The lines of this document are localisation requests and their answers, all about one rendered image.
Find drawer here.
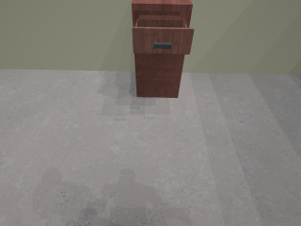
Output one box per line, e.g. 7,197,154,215
132,19,195,55

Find cabinet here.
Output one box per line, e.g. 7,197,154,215
132,0,193,98

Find handle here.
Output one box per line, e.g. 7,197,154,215
153,41,172,49

